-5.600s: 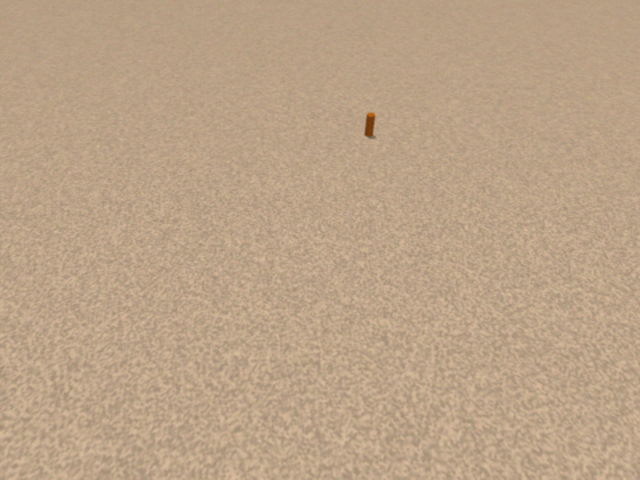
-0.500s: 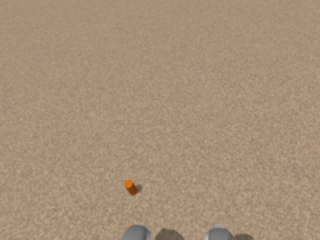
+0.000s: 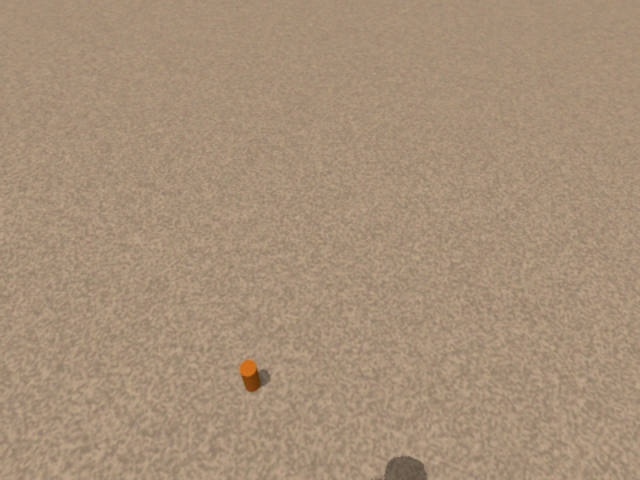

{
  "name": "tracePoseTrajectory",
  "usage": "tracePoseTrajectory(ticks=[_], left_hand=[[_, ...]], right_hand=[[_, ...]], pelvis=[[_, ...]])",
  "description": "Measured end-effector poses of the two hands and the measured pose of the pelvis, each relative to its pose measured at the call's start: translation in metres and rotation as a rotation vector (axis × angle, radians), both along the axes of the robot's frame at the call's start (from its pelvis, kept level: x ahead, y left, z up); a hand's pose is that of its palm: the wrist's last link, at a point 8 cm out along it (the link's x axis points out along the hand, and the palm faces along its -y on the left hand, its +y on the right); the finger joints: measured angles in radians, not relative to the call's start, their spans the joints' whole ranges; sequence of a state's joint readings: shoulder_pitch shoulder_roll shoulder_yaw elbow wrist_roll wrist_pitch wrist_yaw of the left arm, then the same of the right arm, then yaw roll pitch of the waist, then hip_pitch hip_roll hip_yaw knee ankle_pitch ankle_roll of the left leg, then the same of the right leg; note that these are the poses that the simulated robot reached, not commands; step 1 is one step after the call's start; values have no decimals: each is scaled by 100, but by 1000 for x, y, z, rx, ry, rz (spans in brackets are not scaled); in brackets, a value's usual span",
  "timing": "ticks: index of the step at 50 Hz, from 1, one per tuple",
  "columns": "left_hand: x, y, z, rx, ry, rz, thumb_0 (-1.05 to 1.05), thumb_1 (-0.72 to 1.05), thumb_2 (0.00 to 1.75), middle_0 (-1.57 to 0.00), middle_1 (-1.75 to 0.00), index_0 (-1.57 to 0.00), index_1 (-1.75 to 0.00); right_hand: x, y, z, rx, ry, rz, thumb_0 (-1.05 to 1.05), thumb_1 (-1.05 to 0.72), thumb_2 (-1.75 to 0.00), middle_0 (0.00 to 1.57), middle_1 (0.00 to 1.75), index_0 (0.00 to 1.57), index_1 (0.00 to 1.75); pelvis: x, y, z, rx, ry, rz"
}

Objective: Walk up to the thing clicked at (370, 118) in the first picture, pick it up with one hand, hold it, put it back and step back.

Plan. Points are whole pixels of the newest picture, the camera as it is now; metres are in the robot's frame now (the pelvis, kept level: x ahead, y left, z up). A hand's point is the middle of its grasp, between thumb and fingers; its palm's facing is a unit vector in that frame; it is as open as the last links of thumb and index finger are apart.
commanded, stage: walk up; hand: left
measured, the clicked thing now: (250, 376) +0.51 +0.19 -0.69
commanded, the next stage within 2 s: stand in 1.64 s
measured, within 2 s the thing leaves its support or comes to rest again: neither
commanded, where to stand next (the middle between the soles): +0.13 -0.04 m, yaw +0 degrees
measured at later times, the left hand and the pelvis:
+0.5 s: hand out of the picture +0.15 +0.22 -0.13, palm faces -0.06 -0.91 -0.41, open 7.4 cm; pelvis +0.02 -0.03 +0.00, yaw -2 degrees
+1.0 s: hand out of the picture +0.13 +0.23 -0.13, palm faces +0.02 -0.94 -0.33, open 7.4 cm; pelvis +0.03 -0.02 +0.02, yaw +0 degrees
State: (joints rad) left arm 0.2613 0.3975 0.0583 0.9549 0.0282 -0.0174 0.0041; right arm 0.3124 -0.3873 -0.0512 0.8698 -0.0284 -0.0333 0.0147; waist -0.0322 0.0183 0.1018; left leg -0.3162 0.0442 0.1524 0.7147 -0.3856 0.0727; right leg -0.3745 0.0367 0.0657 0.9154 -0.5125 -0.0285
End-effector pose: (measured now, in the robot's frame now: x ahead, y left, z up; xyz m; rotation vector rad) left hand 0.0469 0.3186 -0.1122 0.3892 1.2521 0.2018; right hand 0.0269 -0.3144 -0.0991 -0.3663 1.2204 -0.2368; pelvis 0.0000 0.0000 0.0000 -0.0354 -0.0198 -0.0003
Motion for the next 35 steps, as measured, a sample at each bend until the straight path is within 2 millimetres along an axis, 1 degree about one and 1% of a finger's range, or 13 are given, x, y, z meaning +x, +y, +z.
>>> tracePoseTrajectory(ticks=[4, 8, 11, 14, 16, 19, 22, 25, 30, 35], left_hand=[[35, -12, 5, -30, -46, -67, 0, 90, 90, -21, -30, -21, -30], [69, -24, 13, -28, -111, -116, 0, 90, 90, -21, -30, -21, -30], [90, -34, 19, -13, -154, -143, 0, 90, 90, -21, -30, -21, -30], [102, -44, 20, 13, -198, -152, 0, 90, 90, -21, -30, -21, -30], [103, -50, 20, 22, -209, -146, 0, 90, 90, -21, -30, -21, -30], [99, -55, 23, 24, -190, -131, 0, 90, 90, -21, -30, -21, -30], [95, -56, 23, 17, -173, -104, 0, 90, 90, -21, -30, -21, -30], [95, -53, 19, 2, -164, -72, 0, 90, 90, -21, -30, -21, -30], [94, -50, 13, -35, -127, -22, 0, 90, 90, -21, -30, -21, -30], [91, -47, 9, -64, -97, 7, 0, 90, 90, -21, -30, -21, -30]], right_hand=[[-18, -10, 15, -29, 11, -55, 1, -90, -90, 21, 30, 21, 30], [-34, -23, 20, -43, 30, -95, 1, -90, -90, 21, 30, 21, 30], [-40, -34, 14, -34, 42, -115, 1, -90, -90, 21, 30, 20, 30], [-36, -45, -3, -12, 48, -121, 1, -90, -90, 21, 30, 20, 30], [-29, -46, -13, 4, 54, -120, 1, -90, -90, 20, 30, 20, 30], [-13, -41, -22, 38, 46, -110, 1, -90, -90, 20, 30, 20, 30], [1, -33, -27, 66, 36, -86, 1, -90, -90, 20, 30, 20, 30], [10, -26, -29, 75, 41, -63, 1, -90, -90, 20, 30, 20, 30], [24, -15, -20, 70, 48, -41, 1, -90, -90, 20, 30, 20, 30], [47, -10, -7, 55, 28, -15, 1, -90, -90, 20, 30, 20, 30]], pelvis=[[0, -2, 9, -3, -5, -22], [2, -10, 12, 6, -10, -34], [5, -19, 10, 17, -15, -42], [9, -31, 0, 27, -19, -52], [9, -35, -3, 15, -24, -54], [10, -37, -1, 15, -27, -59], [13, -36, 0, 23, -23, -49], [16, -33, -1, 32, -18, -38], [22, -26, 5, 46, -13, -35], [26, -23, 12, 41, -4, -29]])
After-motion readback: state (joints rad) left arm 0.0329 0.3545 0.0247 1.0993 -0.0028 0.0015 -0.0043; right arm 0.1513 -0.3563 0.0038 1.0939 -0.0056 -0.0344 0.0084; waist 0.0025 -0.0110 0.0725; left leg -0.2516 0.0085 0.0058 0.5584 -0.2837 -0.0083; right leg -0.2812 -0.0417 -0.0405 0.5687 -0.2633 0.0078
